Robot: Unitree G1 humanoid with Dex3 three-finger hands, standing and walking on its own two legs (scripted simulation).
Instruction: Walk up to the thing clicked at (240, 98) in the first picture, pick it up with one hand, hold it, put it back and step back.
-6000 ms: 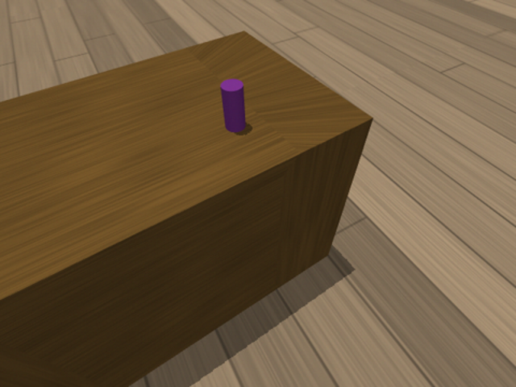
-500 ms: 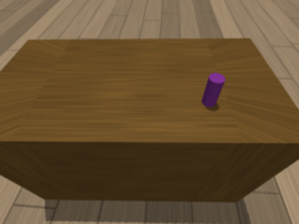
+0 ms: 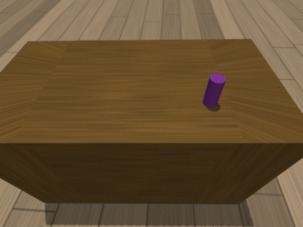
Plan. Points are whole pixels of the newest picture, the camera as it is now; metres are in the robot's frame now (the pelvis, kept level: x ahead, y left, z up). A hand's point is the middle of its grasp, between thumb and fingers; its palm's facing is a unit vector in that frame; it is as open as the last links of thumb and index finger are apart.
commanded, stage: stand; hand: right
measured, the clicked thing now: (213, 91) +0.53 -0.19 +0.03
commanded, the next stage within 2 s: rise first in 0.44 s
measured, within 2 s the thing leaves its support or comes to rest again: neither
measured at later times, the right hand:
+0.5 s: hand out of the picture +0.07 -0.25 -0.16, palm faces -0.03 +0.94 -0.33, open 7.4 cm
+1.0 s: hand (252, 206) +0.18 -0.25 -0.08, palm faces +0.26 +0.90 -0.34, open 15.2 cm
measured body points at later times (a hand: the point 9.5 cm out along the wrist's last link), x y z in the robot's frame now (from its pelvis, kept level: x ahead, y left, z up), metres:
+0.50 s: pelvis +0.00 +0.00 +0.00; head +0.02 +0.00 +0.45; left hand +0.07 +0.30 -0.13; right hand +0.07 -0.30 -0.14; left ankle -0.01 +0.15 -0.75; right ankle -0.01 -0.12 -0.75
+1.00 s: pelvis +0.01 +0.01 -0.01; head +0.02 +0.02 +0.44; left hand +0.17 +0.27 -0.10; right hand +0.17 -0.30 -0.06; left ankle -0.01 +0.15 -0.75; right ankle -0.01 -0.12 -0.75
